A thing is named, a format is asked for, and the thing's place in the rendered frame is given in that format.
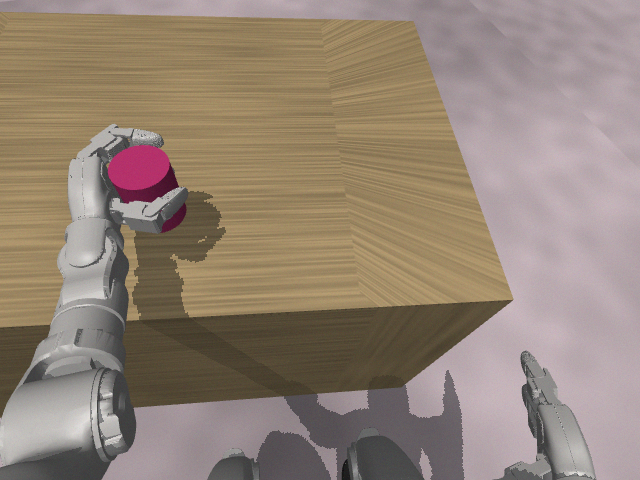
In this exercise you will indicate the left robot arm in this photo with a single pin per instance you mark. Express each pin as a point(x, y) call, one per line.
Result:
point(71, 414)

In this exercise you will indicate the right robot hand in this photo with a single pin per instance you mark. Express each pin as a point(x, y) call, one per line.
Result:
point(561, 447)

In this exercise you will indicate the can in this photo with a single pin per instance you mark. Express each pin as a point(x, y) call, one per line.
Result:
point(144, 173)

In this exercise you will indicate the left robot hand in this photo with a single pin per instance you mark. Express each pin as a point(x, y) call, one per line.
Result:
point(91, 194)

